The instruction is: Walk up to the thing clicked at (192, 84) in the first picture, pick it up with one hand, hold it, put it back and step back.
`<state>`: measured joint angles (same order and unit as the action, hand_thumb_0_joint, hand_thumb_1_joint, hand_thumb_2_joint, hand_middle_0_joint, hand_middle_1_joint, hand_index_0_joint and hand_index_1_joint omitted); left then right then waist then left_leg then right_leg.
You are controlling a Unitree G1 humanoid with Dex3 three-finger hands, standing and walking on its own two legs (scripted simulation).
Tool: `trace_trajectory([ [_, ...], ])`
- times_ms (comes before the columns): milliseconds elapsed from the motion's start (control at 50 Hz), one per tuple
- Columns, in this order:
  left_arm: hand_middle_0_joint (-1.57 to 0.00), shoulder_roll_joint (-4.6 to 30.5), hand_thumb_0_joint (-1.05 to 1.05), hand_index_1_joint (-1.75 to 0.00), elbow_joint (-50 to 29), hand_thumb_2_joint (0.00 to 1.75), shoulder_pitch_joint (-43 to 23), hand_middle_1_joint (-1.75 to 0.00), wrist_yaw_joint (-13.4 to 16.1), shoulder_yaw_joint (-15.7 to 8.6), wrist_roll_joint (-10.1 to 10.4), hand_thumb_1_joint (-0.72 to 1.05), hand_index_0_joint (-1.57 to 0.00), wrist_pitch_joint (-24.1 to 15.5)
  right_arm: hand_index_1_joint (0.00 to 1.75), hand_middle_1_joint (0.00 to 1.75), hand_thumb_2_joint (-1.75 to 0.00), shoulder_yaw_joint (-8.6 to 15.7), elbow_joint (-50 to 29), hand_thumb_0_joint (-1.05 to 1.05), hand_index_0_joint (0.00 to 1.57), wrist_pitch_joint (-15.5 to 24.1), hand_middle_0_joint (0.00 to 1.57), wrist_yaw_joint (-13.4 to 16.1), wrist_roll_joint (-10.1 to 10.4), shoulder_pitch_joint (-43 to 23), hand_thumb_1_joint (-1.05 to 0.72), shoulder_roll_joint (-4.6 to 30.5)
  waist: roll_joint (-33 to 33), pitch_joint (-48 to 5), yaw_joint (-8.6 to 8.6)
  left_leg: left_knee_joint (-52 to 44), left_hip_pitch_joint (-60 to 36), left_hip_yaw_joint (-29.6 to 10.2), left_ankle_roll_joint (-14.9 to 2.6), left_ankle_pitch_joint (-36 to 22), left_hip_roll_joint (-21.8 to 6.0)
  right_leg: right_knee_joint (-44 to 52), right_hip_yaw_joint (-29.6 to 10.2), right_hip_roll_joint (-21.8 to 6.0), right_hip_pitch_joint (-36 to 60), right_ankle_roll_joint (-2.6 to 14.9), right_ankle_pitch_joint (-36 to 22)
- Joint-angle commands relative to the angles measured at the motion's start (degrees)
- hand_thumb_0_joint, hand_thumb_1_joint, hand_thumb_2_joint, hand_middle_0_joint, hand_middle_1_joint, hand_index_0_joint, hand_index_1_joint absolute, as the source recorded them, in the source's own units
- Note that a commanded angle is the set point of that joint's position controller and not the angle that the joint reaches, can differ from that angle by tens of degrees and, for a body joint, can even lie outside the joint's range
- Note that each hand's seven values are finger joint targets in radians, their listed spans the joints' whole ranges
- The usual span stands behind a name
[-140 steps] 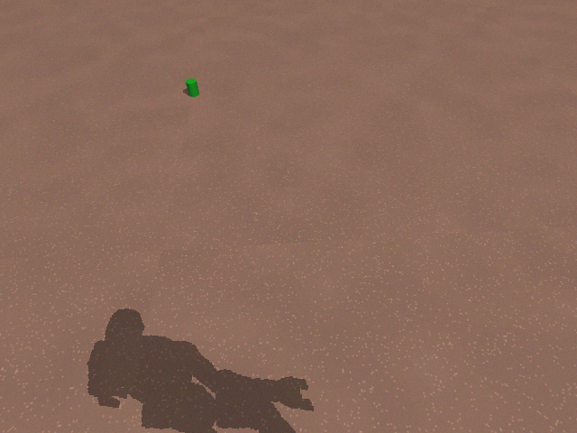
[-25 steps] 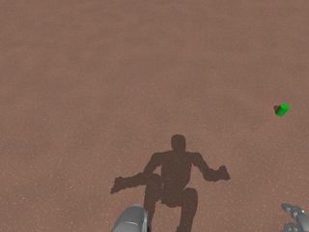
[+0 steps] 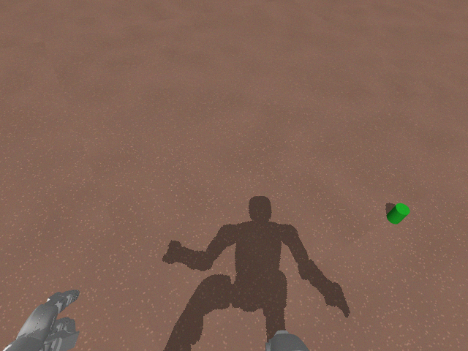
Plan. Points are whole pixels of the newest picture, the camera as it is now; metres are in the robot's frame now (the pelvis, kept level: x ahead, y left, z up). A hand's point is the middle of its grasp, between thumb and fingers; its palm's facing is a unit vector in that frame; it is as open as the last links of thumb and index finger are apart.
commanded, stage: walk up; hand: left
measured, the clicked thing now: (397, 213) +0.78 -0.87 -0.70
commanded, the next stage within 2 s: none
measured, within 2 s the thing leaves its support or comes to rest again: neither
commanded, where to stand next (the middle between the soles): +0.62 -1.29 m, yaw +35 degrees
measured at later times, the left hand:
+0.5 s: hand (201, 335) +0.18 +0.06 -0.15, palm faces +0.12 -0.95 -0.29, open 7.4 cm
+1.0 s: hand (325, 307) +0.22 -0.18 -0.13, palm faces +0.33 -0.87 -0.37, open 7.4 cm
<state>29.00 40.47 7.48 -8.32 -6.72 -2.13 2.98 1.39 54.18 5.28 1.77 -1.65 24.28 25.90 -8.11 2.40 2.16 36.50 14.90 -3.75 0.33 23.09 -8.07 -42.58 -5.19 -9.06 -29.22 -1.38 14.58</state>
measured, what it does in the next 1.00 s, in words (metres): steps to the right, turning left: left foot, then right foot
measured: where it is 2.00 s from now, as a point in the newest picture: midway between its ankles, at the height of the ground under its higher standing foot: (424, 284)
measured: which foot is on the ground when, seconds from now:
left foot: down 0.00-0.02, up 0.04-0.34, down 0.36-0.74, up 0.76-1.00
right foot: down 0.00-0.38, up 0.40-0.70, down 0.72-1.00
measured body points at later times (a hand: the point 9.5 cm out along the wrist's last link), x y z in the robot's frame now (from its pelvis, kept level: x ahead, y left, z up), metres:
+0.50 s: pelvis +0.17 -0.21 +0.00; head +0.18 -0.17 +0.45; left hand +0.17 +0.11 -0.13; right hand +0.30 -0.53 -0.07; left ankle +0.21 -0.07 -0.71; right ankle +0.15 -0.30 -0.62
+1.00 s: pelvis +0.28 -0.46 +0.01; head +0.30 -0.43 +0.46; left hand +0.20 -0.14 -0.10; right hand +0.47 -0.76 -0.07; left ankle +0.30 -0.38 -0.67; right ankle +0.32 -0.53 -0.71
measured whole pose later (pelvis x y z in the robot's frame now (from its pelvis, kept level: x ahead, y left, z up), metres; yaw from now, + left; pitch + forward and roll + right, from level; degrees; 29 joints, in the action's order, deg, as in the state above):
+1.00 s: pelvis +0.28 -0.46 +0.01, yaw +23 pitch +0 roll -1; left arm 25.9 41.9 17.5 -4.2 -4.3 -3.6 4.5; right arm 1.7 52.9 4.9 5.2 0.5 18.6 26.1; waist -2.2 3.9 -4.2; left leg 53.6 29.9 5.7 -4.4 23.7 1.3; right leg -37.9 8.3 -0.1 -18.5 4.8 19.6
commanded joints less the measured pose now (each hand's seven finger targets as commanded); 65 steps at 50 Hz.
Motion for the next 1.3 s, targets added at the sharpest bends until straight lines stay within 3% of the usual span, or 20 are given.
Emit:
trace_trajectory([
  [0,-0.2,16.3,0.0,-0.3,2.6,0.9,21.3,-0.3,2.4,-6.0,-2.1,0.9,-0.2,-2.1,0.3,0.3,-0.9,2.3,-7.5,0.0,0.2,0.3,0.2,3.0,0.6,-6.9,-0.9,7.7,-12.4,-9.8,-16.02,32.2,35.1,8.7,-4.4,10.4,10.3,19.6,-12.6,-8.0,34.7,3.83,6.1],
  [40,-0.2,20.8,0.0,-0.3,-2.0,0.9,6.4,-0.3,4.5,-6.1,-0.2,0.9,-0.2,-2.7,0.3,0.3,-0.9,3.3,-5.9,0.0,0.2,-0.4,0.2,5.1,0.0,-1.2,-0.9,10.9,-13.7,-8.7,-7.6,41.8,38.9,5.9,-3.24,8.6,4.4,29.8,-31.9,-18.1,32.5,11.6,11.6],
  [120,-0.2,10.2,0.0,-0.3,-0.9,0.9,3.1,-0.3,4.9,-2.8,-0.2,0.9,-0.2,-2.5,0.3,0.3,-0.9,4.0,-1.5,0.0,0.2,-0.3,0.2,3.7,2.5,-0.3,-0.9,12.3,-8.6,-3.4,-4.25,30.2,25.3,3.3,-4.43,-1.2,3.7,18.0,0.0,-3.4,19.3,8.71,-14.2],
  [240,-0.2,5.9,0.0,-0.3,-4.8,0.9,3.9,-0.3,4.2,-1.4,-1.2,0.9,-0.2,-2.5,0.3,0.3,-0.9,3.3,-3.8,0.0,0.2,0.4,0.2,3.1,1.9,-0.7,-0.9,10.5,-2.1,-2.4,-5.13,9.8,15.1,9.7,-4.6,-9.4,5.8,18.4,3.1,-5.5,17.6,14.79,-21.2],
  [320,-0.2,5.7,0.0,-0.3,-8.7,0.9,0.2,-0.3,4.2,-0.8,-0.7,0.9,-0.2,-2.1,0.3,0.3,-0.9,4.8,-0.9,0.0,0.2,0.3,0.2,4.6,2.1,16.3,-0.9,11.9,4.1,-8.5,2.98,-4.7,-13.4,9.4,-7.85,-23.9,7.1,-2.2,10.2,0.1,6.3,6.58,-30.3],
  [340,-0.2,3.4,0.0,-0.3,-9.5,0.9,2.7,-0.3,4.3,0.1,-0.7,0.9,-0.2,-2.3,0.3,0.3,-0.9,6.1,-1.5,0.0,0.2,0.2,0.2,5.4,1.7,17.6,-0.9,15.8,10.9,-9.2,4.39,-6.2,-23.6,-0.9,-10.32,-23.8,1.4,-11.9,9.8,4.2,-5.0,3.29,-18.1],
  [360,-0.2,1.6,0.0,-0.3,-10.2,0.9,5.8,-0.3,4.4,0.1,-1.3,0.9,-0.2,-2.0,0.3,0.3,-0.9,7.5,-4.1,0.0,0.2,-0.2,0.2,6.3,1.0,16.8,-0.9,20.0,21.0,-11.5,3.55,-8.4,-30.4,-28.2,-17.29,-22.6,-15.4,-26.2,7.3,9.9,-19.2,-0.34,19.4],
  [400,-0.2,11.7,0.0,-0.3,-9.2,0.9,7.2,-0.3,4.5,-2.2,-1.8,0.9,-0.2,0.0,0.3,0.3,-0.9,8.0,-8.6,0.0,0.2,-0.1,0.2,7.4,3.6,6.6,-0.9,23.0,10.9,-8.3,0.81,-17.6,-17.1,-43.3,-24.79,-1.7,-26.3,-41.4,-5.4,5.3,-19.9,-2.7,17.0],
  [520,-0.2,9.3,0.0,-0.3,-5.9,0.9,8.8,-0.3,1.9,-3.2,-0.9,0.9,-0.2,1.3,0.3,0.3,-0.9,5.4,-9.5,0.0,0.2,1.7,0.2,5.8,1.1,-5.1,-0.9,19.2,12.1,0.8,-4.71,-13.6,17.0,-8.4,-14.13,2.8,-6.3,-29.0,-1.5,2.0,-1.7,-0.17,6.7],
  [640,-0.2,8.2,0.0,-0.3,-6.2,0.9,9.0,-0.3,1.5,-3.3,-0.7,0.9,-0.2,1.8,0.3,0.3,-0.9,7.4,-8.2,0.0,0.2,1.3,0.2,4.5,-0.9,-5.0,-0.9,24.3,23.9,-2.6,-3.36,-10.7,15.5,-7.3,-12.14,9.0,-4.3,-10.3,4.8,2.9,3.4,0.2,10.1],
  [700,-0.2,10.0,0.0,-0.3,0.6,0.9,25.9,-0.3,3.0,-5.1,-1.3,0.9,-0.2,1.3,0.3,0.3,-0.9,5.5,-9.3,0.0,0.2,-0.1,0.2,5.1,-1.0,-12.8,-0.9,17.9,7.8,-6.9,-15.12,14.6,31.0,2.4,-7.58,5.3,3.4,7.1,8.6,7.0,25.8,0.16,4.3],
  [720,-0.2,14.7,0.0,-0.3,0.1,0.9,27.5,-0.3,3.7,-5.7,-2.6,0.9,-0.2,0.4,0.3,0.3,-0.9,3.3,-9.4,0.0,0.2,-0.6,0.2,5.3,0.0,-10.8,-0.9,10.8,-10.3,-3.6,-17.39,33.7,39.6,5.3,-4.82,14.2,12.6,19.3,-5.9,-1.1,22.5,1.24,11.7],
  [760,-0.2,22.3,0.0,-0.3,-7.1,0.9,4.6,-0.3,5.2,-5.7,-0.7,0.9,-0.2,-0.9,0.3,0.3,-0.9,5.3,-8.1,0.0,0.2,-1.1,0.2,6.9,0.1,-4.8,-0.9,12.8,-13.1,-0.7,-4.22,42.6,36.0,0.6,-3.51,9.1,7.2,35.5,-36.6,-15.6,10.8,12.95,22.7],
  [840,-0.2,12.5,0.0,-0.3,-4.0,0.9,2.6,-0.3,5.5,-3.2,-1.2,0.9,-0.2,-0.8,0.3,0.3,-0.9,5.2,-0.4,0.0,0.2,-0.9,0.2,5.5,3.0,1.3,-0.9,15.5,-7.0,1.6,-2.02,31.7,26.6,2.4,-4.07,2.8,5.6,19.7,-7.3,-3.8,10.8,13.67,7.8],
  [940,-0.2,7.2,0.0,-0.3,-4.3,0.9,5.7,-0.3,5.0,-0.2,-1.5,0.9,-0.2,-0.7,0.3,0.3,-0.9,3.7,-1.6,0.0,0.2,0.1,0.2,4.6,2.4,2.5,-0.9,12.1,-5.0,-0.9,-4.11,13.1,18.0,5.8,-4.97,1.1,7.4,16.7,-3.3,-4.2,18.9,19.07,-12.2],
  [1020,-0.2,4.7,0.0,-0.3,-7.7,0.9,3.2,-0.3,4.6,2.2,-0.4,0.9,-0.2,0.2,0.3,0.3,-0.9,5.5,-0.8,0.0,0.2,0.9,0.2,5.8,1.3,15.5,-0.9,14.7,7.5,-7.5,2.01,-9.8,-12.5,0.1,-3.82,-19.0,5.1,-1.4,5.0,1.7,5.3,12.15,-12.4],
  [1060,-0.2,4.7,0.0,-0.3,-7.4,0.9,9.0,-0.3,4.8,2.1,-0.6,0.9,-0.2,1.3,0.3,0.3,-0.9,7.6,-6.4,0.0,0.2,0.3,0.2,7.2,-0.4,9.2,-0.9,22.4,15.6,-5.3,-0.81,-15.8,-16.3,-37.0,-12.47,-12.2,-18.1,-19.8,1.2,7.3,-14.8,2.26,15.4],
  [1080,-0.2,9.5,0.0,-0.3,-6.7,0.9,8.8,-0.3,5.2,0.6,-1.5,0.9,-0.2,1.8,0.3,0.3,-0.9,7.6,-7.2,0.0,0.2,0.4,0.2,7.3,1.5,7.9,-0.9,22.8,9.9,-3.9,-0.49,-14.1,-12.5,-38.5,-17.16,-16.3,-22.5,-26.6,-2.4,5.7,-14.2,0.74,18.5],
  [1160,-0.2,11.3,0.0,-0.3,-5.1,0.9,5.2,-0.3,4.7,-1.5,-0.7,0.9,-0.2,1.7,0.3,0.3,-0.9,6.0,-8.0,0.0,0.2,-0.1,0.2,6.8,1.9,3.8,-0.9,16.7,7.4,-1.1,-1.2,-10.3,2.5,-15.3,-14.35,-13.9,-8.9,-29.6,-6.1,5.7,-6.3,1.46,9.2],
  [1280,-0.2,9.4,0.0,-0.3,-5.3,0.9,5.9,-0.3,3.1,-1.6,-0.3,0.9,-0.2,2.3,0.3,0.3,-0.9,7.5,-8.5,0.0,0.2,0.1,0.2,5.1,0.1,0.5,-0.9,21.6,18.4,0.2,-1.02,-8.8,7.3,-9.4,-14.21,0.9,-5.4,-21.0,-0.2,4.7,-6.1,-0.06,8.3],
])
